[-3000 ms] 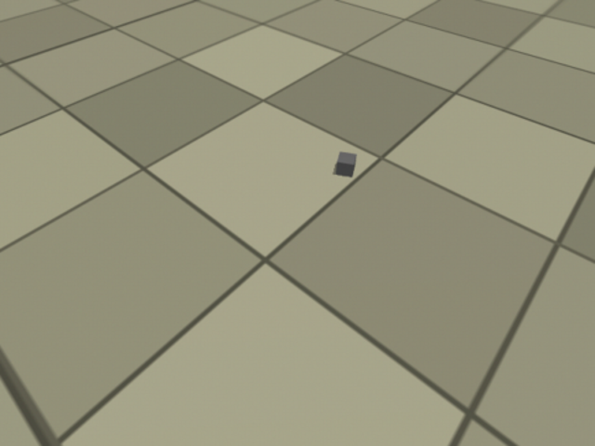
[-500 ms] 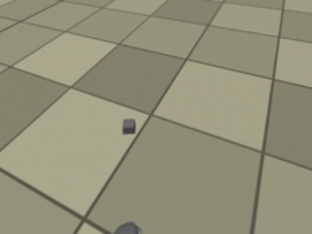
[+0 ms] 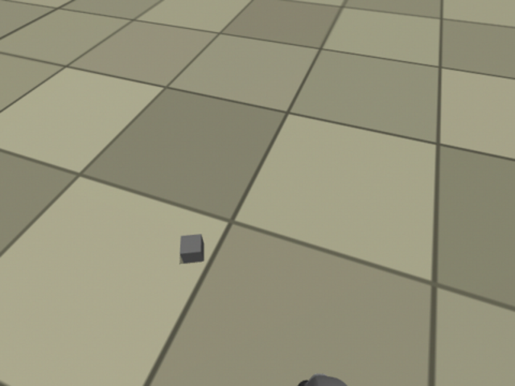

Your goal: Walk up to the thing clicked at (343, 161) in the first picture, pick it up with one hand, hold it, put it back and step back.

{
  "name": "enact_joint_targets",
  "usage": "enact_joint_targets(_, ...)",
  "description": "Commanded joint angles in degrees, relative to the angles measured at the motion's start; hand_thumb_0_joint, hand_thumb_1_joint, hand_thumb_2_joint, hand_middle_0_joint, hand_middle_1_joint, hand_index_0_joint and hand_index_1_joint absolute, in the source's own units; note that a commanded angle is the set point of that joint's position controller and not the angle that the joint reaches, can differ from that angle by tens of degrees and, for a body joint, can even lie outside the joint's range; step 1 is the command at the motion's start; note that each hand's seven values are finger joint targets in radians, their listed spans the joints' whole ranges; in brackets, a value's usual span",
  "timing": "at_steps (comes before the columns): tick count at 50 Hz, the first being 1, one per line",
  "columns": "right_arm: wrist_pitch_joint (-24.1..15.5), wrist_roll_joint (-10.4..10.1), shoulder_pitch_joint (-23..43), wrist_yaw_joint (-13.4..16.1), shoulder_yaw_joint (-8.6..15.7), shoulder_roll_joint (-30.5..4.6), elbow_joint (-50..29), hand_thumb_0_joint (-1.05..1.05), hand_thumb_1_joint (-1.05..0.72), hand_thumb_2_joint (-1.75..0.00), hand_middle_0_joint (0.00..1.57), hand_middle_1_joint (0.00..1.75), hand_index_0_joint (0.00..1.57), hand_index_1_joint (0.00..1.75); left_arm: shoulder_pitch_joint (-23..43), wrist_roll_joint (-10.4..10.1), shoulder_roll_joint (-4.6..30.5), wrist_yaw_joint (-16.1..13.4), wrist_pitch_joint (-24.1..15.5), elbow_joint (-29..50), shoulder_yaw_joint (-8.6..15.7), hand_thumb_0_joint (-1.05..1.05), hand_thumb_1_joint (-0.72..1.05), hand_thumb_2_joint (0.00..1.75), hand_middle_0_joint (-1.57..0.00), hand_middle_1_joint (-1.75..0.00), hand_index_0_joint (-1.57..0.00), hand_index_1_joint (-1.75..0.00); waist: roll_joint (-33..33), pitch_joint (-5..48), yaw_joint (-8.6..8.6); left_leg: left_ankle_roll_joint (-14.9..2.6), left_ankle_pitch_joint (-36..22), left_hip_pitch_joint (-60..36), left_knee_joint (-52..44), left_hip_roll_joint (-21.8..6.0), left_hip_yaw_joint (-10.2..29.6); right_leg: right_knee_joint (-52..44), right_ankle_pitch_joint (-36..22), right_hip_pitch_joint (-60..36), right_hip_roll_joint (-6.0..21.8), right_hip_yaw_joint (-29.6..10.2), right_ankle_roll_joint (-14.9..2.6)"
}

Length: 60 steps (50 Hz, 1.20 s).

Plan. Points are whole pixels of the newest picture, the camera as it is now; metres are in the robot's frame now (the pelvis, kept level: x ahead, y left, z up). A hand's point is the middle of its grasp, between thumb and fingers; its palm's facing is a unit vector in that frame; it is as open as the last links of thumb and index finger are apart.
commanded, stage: walk up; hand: left
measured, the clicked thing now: (192, 248) +0.76 +0.29 -0.72
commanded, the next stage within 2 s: none
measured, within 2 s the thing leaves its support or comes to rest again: neither
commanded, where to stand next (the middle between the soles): +0.34 +0.04 m, yaw +0 degrees
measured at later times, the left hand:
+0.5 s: hand (84, 371) +0.19 +0.32 -0.15, palm faces -0.01 -0.92 -0.38, open 7.4 cm
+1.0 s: hand (131, 276) +0.37 +0.28 -0.15, palm faces -0.03 -0.93 -0.37, open 7.4 cm
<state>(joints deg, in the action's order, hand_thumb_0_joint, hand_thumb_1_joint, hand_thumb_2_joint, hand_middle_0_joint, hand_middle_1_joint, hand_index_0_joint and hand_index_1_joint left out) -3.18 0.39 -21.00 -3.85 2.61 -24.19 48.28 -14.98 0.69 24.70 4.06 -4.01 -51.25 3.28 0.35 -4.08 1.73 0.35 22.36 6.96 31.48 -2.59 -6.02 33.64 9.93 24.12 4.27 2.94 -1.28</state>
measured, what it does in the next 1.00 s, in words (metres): walks ahead: right foot, then left foot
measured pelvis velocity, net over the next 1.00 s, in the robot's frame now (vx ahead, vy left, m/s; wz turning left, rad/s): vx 0.26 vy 0.02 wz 0.00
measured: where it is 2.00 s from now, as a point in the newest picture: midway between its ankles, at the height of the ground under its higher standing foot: (255, 368)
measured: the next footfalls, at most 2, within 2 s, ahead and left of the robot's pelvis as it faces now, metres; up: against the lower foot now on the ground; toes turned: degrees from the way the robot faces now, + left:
right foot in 0.02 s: +0.16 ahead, -0.13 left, +0.00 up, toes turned -4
left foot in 0.42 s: +0.29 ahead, +0.16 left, +0.00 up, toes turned +3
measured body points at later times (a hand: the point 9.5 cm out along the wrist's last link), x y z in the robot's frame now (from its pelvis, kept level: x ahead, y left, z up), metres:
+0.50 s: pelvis +0.18 +0.04 -0.01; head +0.19 +0.05 +0.44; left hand +0.19 +0.37 -0.13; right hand +0.27 -0.29 -0.10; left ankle +0.24 +0.15 -0.73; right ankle +0.12 -0.11 -0.69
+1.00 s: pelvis +0.26 +0.02 -0.01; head +0.29 +0.01 +0.44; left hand +0.37 +0.32 -0.12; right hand +0.33 -0.28 -0.15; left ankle +0.25 +0.15 -0.73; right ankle +0.35 -0.09 -0.73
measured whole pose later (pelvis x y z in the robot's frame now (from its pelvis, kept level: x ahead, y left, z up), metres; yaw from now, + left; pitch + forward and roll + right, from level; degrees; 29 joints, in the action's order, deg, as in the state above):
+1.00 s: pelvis +0.26 +0.02 -0.01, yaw +0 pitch -2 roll +1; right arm -0.5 0.0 -10.7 -0.6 0.3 -21.3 55.9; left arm -6.4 0.5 20.3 0.5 -1.3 -54.6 0.2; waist -0.6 -5.7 -0.1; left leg 0.5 21.0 15.9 39.5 -1.0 -2.4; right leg 39.5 12.8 24.8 2.8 1.7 -0.5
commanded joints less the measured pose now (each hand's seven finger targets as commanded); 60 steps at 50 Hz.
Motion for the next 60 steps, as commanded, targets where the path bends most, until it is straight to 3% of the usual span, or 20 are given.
enact_joint_targets(1,-1.31,-0.61,0.6,1.34,2.1,-7.64,-6.84,0.0,-0.9,-0.9,0.2,0.3,0.2,0.3,-12.77,0.41,15.7,-2.56,-2.55,0.62,5.75,0.0,0.9,0.9,-0.2,-0.3,-0.2,-0.3,12.95,9.03,-7.84,-5.33,-7.3,20.75,22.51,-1.43,1.06,-11.7,10.57,-30.23,7.21,-14.5,-4.27)
enact_joint_targets(2,-0.8,-0.71,0.11,1.55,2.09,-8.73,-6.8,0.0,-0.9,-0.9,0.2,0.3,0.2,0.3,-13.36,-0.22,20.83,-2.95,-2.82,1.66,6.37,0.0,0.9,0.9,-0.2,-0.3,-0.2,-0.3,15.49,8.2,-7.86,-3.25,8.02,31.56,31.73,4.43,2.31,-20.45,19.03,-31.83,20.7,-39.22,-10.88)
enact_joint_targets(3,-0.19,-0.1,3.21,2.18,3.36,-13.34,-5.68,0.0,-0.9,-0.9,0.2,0.3,0.2,0.3,-10.31,-0.72,20.13,-2.94,-2.5,2.66,5.74,0.0,0.9,0.9,-0.2,-0.3,-0.2,-0.3,7.98,5.59,-7.27,-2.96,9.04,32.24,36.18,0.09,8.06,-19.19,20.11,-26.89,23.18,-41.99,-15.98)
enact_joint_targets(8,0.21,-0.17,-0.68,1.11,3.35,-11.02,-1.31,0.0,-0.9,-0.9,0.2,0.3,0.2,0.3,-3.4,-0.83,14.17,-3.21,-2.64,4.78,3.78,0.0,0.9,0.9,-0.2,-0.3,-0.2,-0.3,8.19,1.26,-2.49,-1.45,-1.85,23.75,26.21,-2.76,8.28,-17.17,0.04,-13.04,10.9,-13.11,-11.01)
enact_joint_targets(16,-0.35,0.85,6.85,-0.86,4.23,-9.96,-3.15,0.0,-0.9,-0.9,0.2,0.3,0.2,0.3,-3.35,-0.11,15.74,-2.68,-2.59,6.74,4.18,0.0,0.9,0.9,-0.2,-0.3,-0.2,-0.3,7.41,0.81,-3.77,-0.53,-8.92,16.41,6.47,-2.73,3.72,-16.57,13.79,-7.97,10.83,-9.37,-10.86)
enact_joint_targets(20,-1.23,1.17,0.03,-0.1,5.29,-11.59,-0.63,0.0,-0.9,-0.9,0.2,0.3,0.2,0.3,-1.87,-0.12,13.5,-2.65,-1.69,6.93,2.73,0.0,0.9,0.9,-0.2,-0.3,-0.2,-0.3,1.1,2.88,1.73,-2.12,-6.73,-0.71,0.19,1.07,0.94,-3.27,10.06,0.8,7.81,-5.12,-7.53)
enact_joint_targets(21,-1.54,1.36,-4.6,0.6,6.36,-14.83,0.52,0.0,-0.9,-0.9,0.2,0.3,0.2,0.3,-4.01,-0.05,10.57,-2.67,-1.57,7.04,1.6,0.0,0.9,0.9,-0.2,-0.3,-0.2,-0.3,-9.37,5.81,3.97,-4.52,3.15,-8.39,-5.39,-3.16,9.88,12.57,4.88,5.86,3.88,-1.25,-5.19)
enact_joint_targets(22,-1.9,1.53,-6.43,1.11,7.28,-19.58,-0.87,0.0,-0.9,-0.9,0.2,0.3,0.2,0.3,-5.07,-1.17,6.77,-2.66,-1.49,7.55,0.65,0.0,0.9,0.9,-0.2,-0.3,-0.2,-0.3,-20.94,5.12,3.97,-10.77,14.33,-11.85,-17.44,-17.81,38.0,27.83,16.46,18.66,-5.83,2.36,-1.12)
enact_joint_targets(23,-1.68,-0.09,-5.46,1.13,7.57,-20.91,-1.47,0.0,-0.9,-0.9,0.2,0.3,0.2,0.3,-3.32,-0.43,12.65,-3.75,-1.01,6.13,2.03,0.0,0.9,0.9,-0.2,-0.3,-0.2,-0.3,-13.98,3.24,4.07,-16.13,12.36,-7.35,-18.06,-22.6,43.52,32.68,21.88,18.57,-2.92,-4.08,-1.79)
enact_joint_targets(27,-2.06,-0.42,1.21,2.17,4.95,-14.75,-3.07,0.0,-0.9,-0.9,0.2,0.3,0.2,0.3,-6.93,-1.03,12.34,-3.26,-0.89,2.6,1.94,0.0,0.9,0.9,-0.2,-0.3,-0.2,-0.3,-9.14,0.67,-1.22,-12.37,-12.58,0.79,-13.58,-14.73,19.9,27.11,12.42,11.1,1.85,-6.43,-1.29)
enact_joint_targets(30,-1.97,0.08,2.55,2.65,4.43,-14.18,-3.67,0.0,-0.9,-0.9,0.2,0.3,0.2,0.3,-5.66,-0.7,10.32,-2.6,-0.15,2.51,1.71,0.0,0.9,0.9,-0.2,-0.3,-0.2,-0.3,-11.17,0.42,-0.88,-13.29,-19.94,3.77,-13.15,-13.08,13.92,19.02,10.9,6.84,1.41,-3.37,0.58)
enact_joint_targets(34,-1.07,-0.17,4.96,3.35,3.16,-12.82,-3.83,0.0,-0.9,-0.9,0.2,0.3,0.2,0.3,-4.11,-0.72,7.39,-3.59,0.1,2.16,1.22,0.0,0.9,0.9,-0.2,-0.3,-0.2,-0.3,-9.93,2.98,-2.09,-12.64,-45.01,6.3,-4.53,-12.65,8.07,8.92,3.65,-2.06,-0.68,-0.17,0.37)
enact_joint_targets(38,0.67,-1.57,8.12,3.76,1.59,-9.53,-3.54,0.0,-0.9,-0.9,0.2,0.3,0.2,0.3,-4.65,-0.39,9.22,-4.6,-0.19,-0.41,2.07,0.0,0.9,0.9,-0.2,-0.3,-0.2,-0.3,-3.76,6.26,-4.36,-6.51,-25.8,13.45,6.93,-6.74,4.74,-2.45,-9.03,-16.06,-3.14,-0.29,-1.49)
enact_joint_targets(39,0.87,-1.69,6.42,3.83,0.68,-7.36,-3.44,0.0,-0.9,-0.9,0.2,0.3,0.2,0.3,-3.31,-0.02,12.0,-4.86,-0.46,0.12,2.55,0.0,0.9,0.9,-0.2,-0.3,-0.2,-0.3,2.94,7.52,-3.85,-4.29,-15.24,17.08,11.28,-4.1,2.84,-4.25,-15.61,-19.28,2.64,-7.14,-3.13)
enact_joint_targets(40,1.53,-1.61,4.08,3.89,-0.25,-4.86,-2.52,0.0,-0.9,-0.9,0.2,0.3,0.2,0.3,-2.06,-0.26,13.79,-4.99,-0.7,0.8,2.67,0.0,0.9,0.9,-0.2,-0.3,-0.2,-0.3,7.98,8.61,-2.92,-2.2,3.95,17.87,17.3,0.04,3.01,-9.94,-16.55,-17.05,14.42,-23.07,-7.92)
enact_joint_targets(41,2.6,-1.56,4.8,4.54,1.11,-8.52,-0.95,0.0,-0.9,-0.9,0.2,0.3,0.2,0.3,1.22,-0.77,15.29,-5.02,-0.25,1.15,2.34,0.0,0.9,0.9,-0.2,-0.3,-0.2,-0.3,8.2,8.23,-2.76,-2.39,14.26,14.52,20.68,0.76,5.44,-11.99,-8.8,-11.07,17.66,-28.12,-13.69)
enact_joint_targets(47,1.93,-0.55,1.37,4.43,1.28,-9.37,7.4,0.0,-0.9,-0.9,0.2,0.3,0.2,0.3,9.86,-0.12,11.04,-4.78,1.84,0.27,0.69,0.0,0.9,0.9,-0.2,-0.3,-0.2,-0.3,9.04,7.64,0.46,-2.05,-3.13,4.46,-0.39,-0.04,6.16,-7.19,6.01,-2.47,8.1,-14.17,-5.8)
enact_joint_targets(49,1.44,0.4,9.59,4.3,1.59,-12.36,6.44,0.0,-0.9,-0.9,0.2,0.3,0.2,0.3,9.87,-0.99,7.71,-4.39,2.45,-0.99,-0.2,0.0,0.9,0.9,-0.2,-0.3,-0.2,-0.3,-0.2,4.54,-2.41,-4.77,5.88,11.4,-8.72,-6.62,17.83,-5.49,14.02,-2.62,2.81,-9.42,-1.22)
enact_joint_targets(50,1.43,-0.12,13.13,3.94,1.09,-11.85,6.58,0.0,-0.9,-0.9,0.2,0.3,0.2,0.3,10.35,-0.78,8.75,-4.33,2.36,-2.48,0.11,0.0,0.9,0.9,-0.2,-0.3,-0.2,-0.3,0.08,2.5,-3.65,-5.09,8.15,15.62,-8.63,-6.57,15.89,-6.17,14.47,-7.69,1.57,-7.94,-0.94)
enact_joint_targets(60,0.71,-0.39,15.22,4.1,-0.58,-9.33,12.12,0.0,-0.9,-0.9,0.2,0.3,0.2,0.3,14.13,-1.36,7.68,-4.25,1.45,-8.38,-0.84,0.0,0.9,0.9,-0.2,-0.3,-0.2,-0.3,-0.76,7.52,-2.58,-2.59,-16.6,4.75,-10.76,-4.57,10.04,-9.86,-10.87,-16.33,4.13,-6.88,-0.82)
